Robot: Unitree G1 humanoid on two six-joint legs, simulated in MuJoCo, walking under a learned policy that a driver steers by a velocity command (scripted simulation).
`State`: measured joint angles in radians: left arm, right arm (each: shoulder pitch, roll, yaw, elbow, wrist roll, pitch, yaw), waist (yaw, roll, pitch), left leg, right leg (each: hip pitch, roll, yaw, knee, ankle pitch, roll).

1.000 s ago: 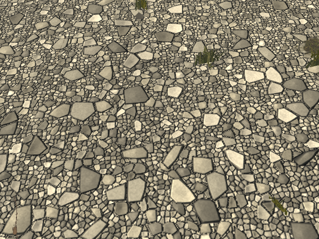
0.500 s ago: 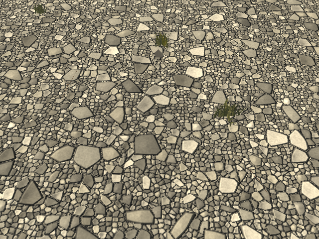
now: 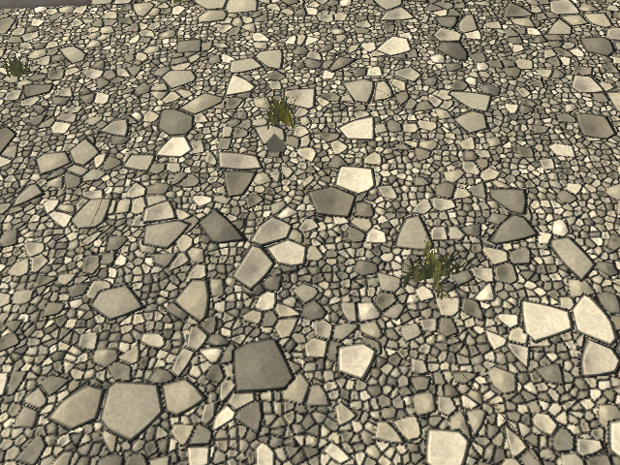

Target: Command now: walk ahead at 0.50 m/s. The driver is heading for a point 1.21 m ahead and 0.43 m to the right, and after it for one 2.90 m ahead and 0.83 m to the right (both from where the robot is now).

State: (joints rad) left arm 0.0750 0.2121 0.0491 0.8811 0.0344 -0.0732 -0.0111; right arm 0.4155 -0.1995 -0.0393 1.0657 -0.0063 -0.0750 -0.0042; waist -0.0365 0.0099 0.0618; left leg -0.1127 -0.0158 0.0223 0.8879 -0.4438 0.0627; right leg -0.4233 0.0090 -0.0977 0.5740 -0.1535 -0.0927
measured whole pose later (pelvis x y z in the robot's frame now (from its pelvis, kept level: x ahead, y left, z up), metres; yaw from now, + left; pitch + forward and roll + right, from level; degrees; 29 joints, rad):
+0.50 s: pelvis +0.27 +0.02 +0.00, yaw -4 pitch +1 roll -1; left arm 0.48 0.18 0.04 1.08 0.02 -0.08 0.01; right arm -0.01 -0.19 -0.03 0.86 -0.03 -0.08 0.02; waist 0.08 0.01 0.05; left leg -0.45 0.02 0.06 0.51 -0.09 0.06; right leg 0.07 0.06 -0.01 0.39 -0.44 -0.05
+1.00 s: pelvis +0.46 -0.02 -0.01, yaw -20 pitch +0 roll +1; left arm 0.10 0.21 0.06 0.83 0.04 -0.02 -0.03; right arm 0.30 -0.22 -0.06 0.94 -0.01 -0.04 -0.03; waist -0.02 0.00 0.08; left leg -0.18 0.10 0.27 0.78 -0.51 -0.01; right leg -0.44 0.03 -0.09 0.59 -0.15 -0.12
